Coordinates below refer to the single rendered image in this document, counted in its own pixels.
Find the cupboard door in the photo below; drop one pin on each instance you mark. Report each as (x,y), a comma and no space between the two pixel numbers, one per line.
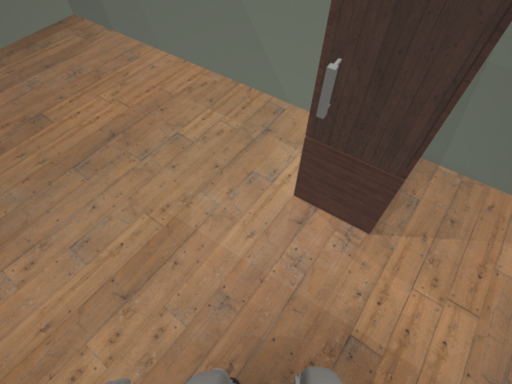
(401,62)

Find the robot right thigh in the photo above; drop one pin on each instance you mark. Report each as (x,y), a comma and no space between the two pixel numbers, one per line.
(317,375)

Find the robot left shin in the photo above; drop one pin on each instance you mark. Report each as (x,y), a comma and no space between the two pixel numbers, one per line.
(221,370)

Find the handle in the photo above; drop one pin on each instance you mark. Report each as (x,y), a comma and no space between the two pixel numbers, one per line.
(327,88)

